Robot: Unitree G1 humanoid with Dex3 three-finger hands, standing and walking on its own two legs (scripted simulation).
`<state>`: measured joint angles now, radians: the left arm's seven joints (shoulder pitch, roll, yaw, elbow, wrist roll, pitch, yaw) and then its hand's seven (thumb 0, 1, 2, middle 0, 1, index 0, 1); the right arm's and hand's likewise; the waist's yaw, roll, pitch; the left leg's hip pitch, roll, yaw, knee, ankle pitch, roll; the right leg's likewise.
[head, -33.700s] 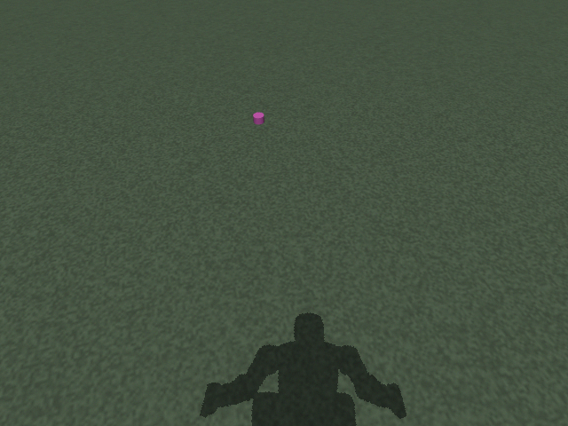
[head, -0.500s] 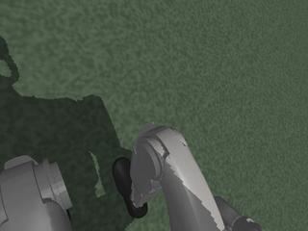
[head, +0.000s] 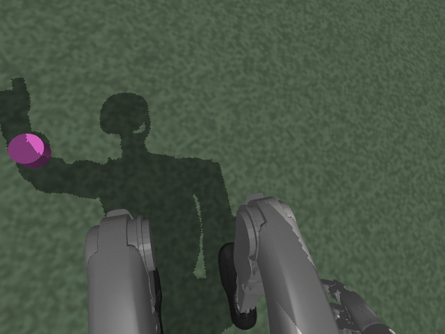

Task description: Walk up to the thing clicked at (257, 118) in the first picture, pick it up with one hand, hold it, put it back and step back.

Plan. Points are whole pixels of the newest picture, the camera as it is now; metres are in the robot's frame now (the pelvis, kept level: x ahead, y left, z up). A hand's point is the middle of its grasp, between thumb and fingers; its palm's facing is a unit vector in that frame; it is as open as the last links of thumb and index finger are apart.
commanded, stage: go down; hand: left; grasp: from above
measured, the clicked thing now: (30, 151) +0.47 +0.39 -0.33
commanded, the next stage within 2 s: none
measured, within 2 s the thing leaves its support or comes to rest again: neither
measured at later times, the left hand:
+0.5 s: hand out of the picture +0.42 +0.41 +0.02, palm faces -0.42 -0.12 -0.90, open 13.9 cm
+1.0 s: hand out of the picture +0.41 +0.42 +0.07, palm faces -0.44 -0.12 -0.89, open 13.8 cm
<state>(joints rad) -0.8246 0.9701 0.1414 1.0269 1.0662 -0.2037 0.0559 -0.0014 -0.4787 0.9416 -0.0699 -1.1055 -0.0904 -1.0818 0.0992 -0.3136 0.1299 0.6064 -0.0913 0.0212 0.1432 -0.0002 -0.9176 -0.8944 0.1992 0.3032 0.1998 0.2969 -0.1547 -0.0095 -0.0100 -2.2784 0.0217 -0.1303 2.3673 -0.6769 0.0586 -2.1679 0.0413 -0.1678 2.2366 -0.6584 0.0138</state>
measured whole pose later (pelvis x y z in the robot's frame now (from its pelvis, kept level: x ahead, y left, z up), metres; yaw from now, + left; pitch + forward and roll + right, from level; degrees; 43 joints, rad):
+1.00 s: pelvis +0.00 +0.00 +0.13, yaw +5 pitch +33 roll -8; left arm -0.83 0.95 0.16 1.07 1.07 -0.36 -0.07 0.00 -0.50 0.94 -0.08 -1.13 -0.10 -1.10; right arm 0.18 -0.28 0.08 0.65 -0.03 0.06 0.02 0.00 -0.92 -0.90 0.20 0.30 0.20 0.30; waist -0.15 0.02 -0.12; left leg -1.92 0.02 -0.07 1.94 -0.61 0.05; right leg -1.84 0.04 -0.09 1.85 -0.60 0.01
